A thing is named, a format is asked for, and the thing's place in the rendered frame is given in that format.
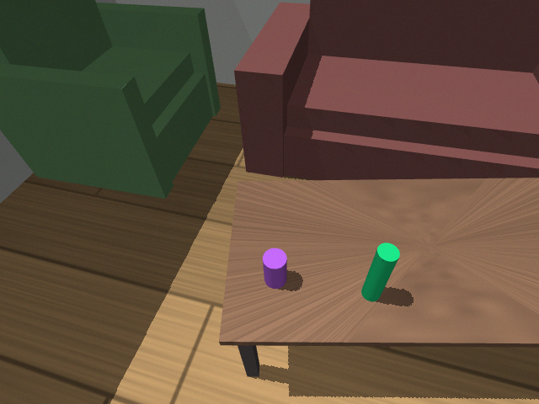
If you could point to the armchair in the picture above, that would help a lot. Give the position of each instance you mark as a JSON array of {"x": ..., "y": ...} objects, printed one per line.
[{"x": 108, "y": 95}]

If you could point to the coffee table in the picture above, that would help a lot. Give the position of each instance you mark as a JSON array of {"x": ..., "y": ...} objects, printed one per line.
[{"x": 467, "y": 274}]

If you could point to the sofa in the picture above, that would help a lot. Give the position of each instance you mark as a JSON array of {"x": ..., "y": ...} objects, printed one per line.
[{"x": 393, "y": 89}]

